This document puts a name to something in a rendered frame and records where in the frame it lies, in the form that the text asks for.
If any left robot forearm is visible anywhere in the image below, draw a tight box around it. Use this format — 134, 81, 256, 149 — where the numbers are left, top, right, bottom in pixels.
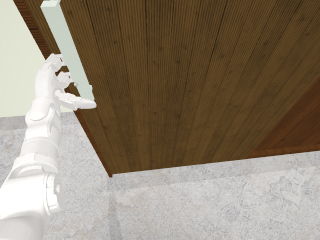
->
0, 97, 62, 220

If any wardrobe door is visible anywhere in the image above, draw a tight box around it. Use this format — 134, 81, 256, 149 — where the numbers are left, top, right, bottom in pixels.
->
252, 76, 320, 152
25, 0, 320, 175

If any handle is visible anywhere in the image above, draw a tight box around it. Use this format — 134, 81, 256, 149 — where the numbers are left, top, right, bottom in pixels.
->
40, 0, 95, 101

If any left robot upper arm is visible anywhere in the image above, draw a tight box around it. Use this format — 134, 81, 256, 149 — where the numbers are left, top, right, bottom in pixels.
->
0, 171, 65, 240

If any left robot hand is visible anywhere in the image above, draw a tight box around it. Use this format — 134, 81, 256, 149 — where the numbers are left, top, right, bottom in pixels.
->
34, 53, 97, 111

